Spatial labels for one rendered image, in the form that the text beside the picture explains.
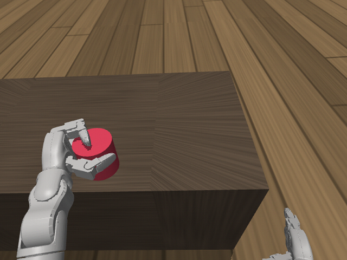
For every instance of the right robot hand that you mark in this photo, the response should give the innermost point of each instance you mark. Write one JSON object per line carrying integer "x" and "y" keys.
{"x": 297, "y": 243}

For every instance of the left robot arm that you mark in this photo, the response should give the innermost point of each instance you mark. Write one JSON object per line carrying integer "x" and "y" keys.
{"x": 44, "y": 227}

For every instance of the left robot hand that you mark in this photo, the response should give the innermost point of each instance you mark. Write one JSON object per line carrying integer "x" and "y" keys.
{"x": 57, "y": 151}

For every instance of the can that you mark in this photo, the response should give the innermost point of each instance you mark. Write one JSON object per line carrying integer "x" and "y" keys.
{"x": 101, "y": 144}

